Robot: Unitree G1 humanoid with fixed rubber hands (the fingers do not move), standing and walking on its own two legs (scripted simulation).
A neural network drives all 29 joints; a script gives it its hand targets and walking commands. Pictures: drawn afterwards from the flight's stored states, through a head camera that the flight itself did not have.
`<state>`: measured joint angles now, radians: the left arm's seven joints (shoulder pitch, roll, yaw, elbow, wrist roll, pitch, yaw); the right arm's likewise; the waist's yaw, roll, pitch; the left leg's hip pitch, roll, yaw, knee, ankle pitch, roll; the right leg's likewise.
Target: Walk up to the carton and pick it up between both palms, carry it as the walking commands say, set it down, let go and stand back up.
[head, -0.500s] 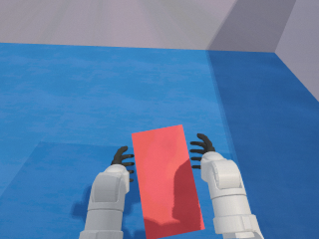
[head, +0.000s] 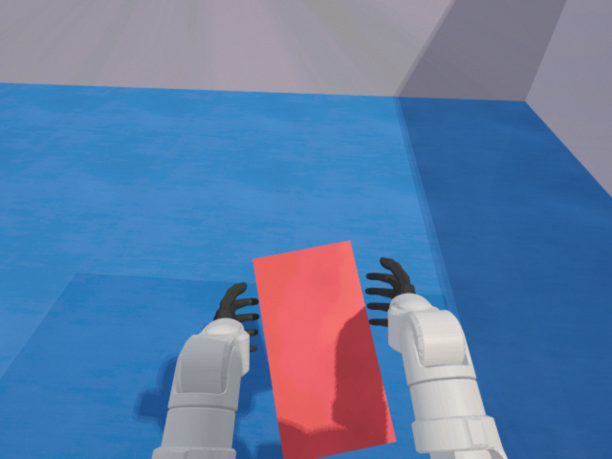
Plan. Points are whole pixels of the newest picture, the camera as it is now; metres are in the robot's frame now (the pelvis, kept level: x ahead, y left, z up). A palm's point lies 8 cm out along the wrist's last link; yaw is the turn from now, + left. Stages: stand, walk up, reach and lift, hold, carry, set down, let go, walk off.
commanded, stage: carry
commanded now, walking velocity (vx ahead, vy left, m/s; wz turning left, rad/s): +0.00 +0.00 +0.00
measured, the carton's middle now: (318, 342) +0.34 +0.00 -0.05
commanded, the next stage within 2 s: hold in 0.34 s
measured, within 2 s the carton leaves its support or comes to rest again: neither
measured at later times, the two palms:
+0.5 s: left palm (228, 348) +0.28 +0.13 +0.03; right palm (398, 331) +0.30 -0.10 +0.04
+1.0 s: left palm (215, 337) +0.29 +0.14 +0.05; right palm (389, 320) +0.30 -0.09 +0.06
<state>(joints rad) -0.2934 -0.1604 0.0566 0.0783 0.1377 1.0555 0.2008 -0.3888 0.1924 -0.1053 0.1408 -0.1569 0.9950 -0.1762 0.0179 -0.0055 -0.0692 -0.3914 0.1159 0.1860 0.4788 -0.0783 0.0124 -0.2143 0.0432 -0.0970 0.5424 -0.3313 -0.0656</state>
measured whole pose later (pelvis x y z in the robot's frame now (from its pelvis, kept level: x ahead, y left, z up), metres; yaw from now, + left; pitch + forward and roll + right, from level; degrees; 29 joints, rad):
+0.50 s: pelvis +0.00 +0.00 +0.00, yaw -7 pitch -5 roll +2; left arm -0.26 -0.15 0.10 0.25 0.23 0.82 0.13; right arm -0.40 0.20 -0.13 0.47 -0.25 0.69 -0.10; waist 0.11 -0.05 0.04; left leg -0.24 0.02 0.07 0.42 -0.08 0.00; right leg -0.14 0.05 0.04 0.57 -0.33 -0.06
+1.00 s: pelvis -0.01 +0.01 +0.00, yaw -7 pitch -10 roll +2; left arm -0.39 -0.19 0.24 0.41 0.27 0.79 0.19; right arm -0.50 0.24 -0.26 0.62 -0.32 0.64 -0.08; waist 0.12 -0.05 0.02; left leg -0.14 -0.02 0.02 0.38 -0.06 -0.01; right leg -0.05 0.04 0.05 0.56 -0.33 -0.06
